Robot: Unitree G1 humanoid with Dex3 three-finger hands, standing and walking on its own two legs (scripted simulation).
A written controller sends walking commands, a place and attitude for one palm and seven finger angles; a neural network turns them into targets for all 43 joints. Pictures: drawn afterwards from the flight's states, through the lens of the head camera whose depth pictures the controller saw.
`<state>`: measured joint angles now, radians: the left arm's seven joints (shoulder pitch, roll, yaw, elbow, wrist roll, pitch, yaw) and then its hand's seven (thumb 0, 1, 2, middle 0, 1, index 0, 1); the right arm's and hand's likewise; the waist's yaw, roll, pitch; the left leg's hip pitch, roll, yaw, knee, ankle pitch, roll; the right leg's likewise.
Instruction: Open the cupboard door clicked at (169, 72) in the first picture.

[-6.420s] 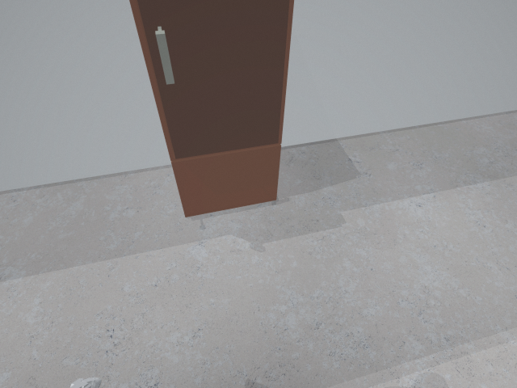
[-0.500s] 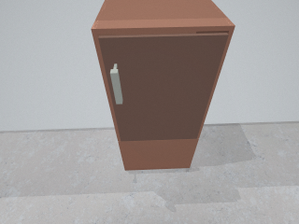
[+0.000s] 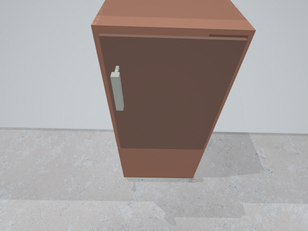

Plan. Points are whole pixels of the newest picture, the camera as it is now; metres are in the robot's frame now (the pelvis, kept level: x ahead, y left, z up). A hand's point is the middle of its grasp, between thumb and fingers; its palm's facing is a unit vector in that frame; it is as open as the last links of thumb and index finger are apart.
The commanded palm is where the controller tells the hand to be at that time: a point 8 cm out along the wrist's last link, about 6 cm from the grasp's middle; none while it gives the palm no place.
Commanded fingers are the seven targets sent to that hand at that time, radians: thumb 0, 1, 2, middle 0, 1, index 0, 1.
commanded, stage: shuffle to correct the standing spot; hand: left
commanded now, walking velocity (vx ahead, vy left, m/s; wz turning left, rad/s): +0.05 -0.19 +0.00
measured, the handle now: (118, 88) +0.54 +0.16 +0.06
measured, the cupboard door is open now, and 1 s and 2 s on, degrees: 0 0 0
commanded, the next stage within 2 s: come to a stop and stand still in 0.30 s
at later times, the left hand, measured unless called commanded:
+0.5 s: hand out of the picture +0.10 +0.14 -0.16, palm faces +0.01 -0.98 -0.20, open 7.3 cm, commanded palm none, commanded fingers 0.00 0.90 0.90 -0.20 -0.30 -0.20 -0.30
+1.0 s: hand out of the picture +0.06 +0.10 -0.17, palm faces +0.05 -0.98 -0.21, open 7.3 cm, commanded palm none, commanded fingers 0.00 0.90 0.90 -0.20 -0.30 -0.20 -0.30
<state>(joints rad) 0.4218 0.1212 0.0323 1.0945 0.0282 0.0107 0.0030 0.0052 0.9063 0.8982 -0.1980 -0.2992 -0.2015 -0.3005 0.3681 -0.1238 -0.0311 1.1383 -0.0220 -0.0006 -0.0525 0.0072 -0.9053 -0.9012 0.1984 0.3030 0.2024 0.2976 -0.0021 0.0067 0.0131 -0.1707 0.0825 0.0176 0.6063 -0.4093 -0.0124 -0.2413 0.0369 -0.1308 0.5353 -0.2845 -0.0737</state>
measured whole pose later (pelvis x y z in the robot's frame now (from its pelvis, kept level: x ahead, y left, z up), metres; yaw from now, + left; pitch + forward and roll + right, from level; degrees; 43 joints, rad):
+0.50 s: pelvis +0.03 -0.05 +0.01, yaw -1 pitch -1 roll -2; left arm 0.21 0.20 0.08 0.98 0.03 0.05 -0.01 0.01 0.92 0.90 -0.19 -0.30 -0.20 -0.30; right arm 0.30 -0.12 -0.07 1.09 -0.04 -0.01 -0.04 0.01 -0.90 -0.90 0.20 0.30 0.20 0.30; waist -0.04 0.01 0.06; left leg -0.19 0.16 0.14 0.52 -0.30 -0.06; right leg -0.38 -0.08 -0.05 0.68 -0.29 0.05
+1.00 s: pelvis +0.03 -0.08 +0.01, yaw +0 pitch -1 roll +1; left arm 0.25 0.16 0.03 1.04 0.02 0.01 0.03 0.00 0.93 0.90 -0.20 -0.30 -0.20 -0.30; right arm 0.24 -0.15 -0.04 1.06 -0.02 0.01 -0.03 0.01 -0.93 -0.90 0.20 0.30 0.20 0.30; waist 0.01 0.00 0.06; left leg -0.21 0.00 0.10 0.50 -0.26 0.03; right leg -0.23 -0.05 -0.04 0.53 -0.26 0.01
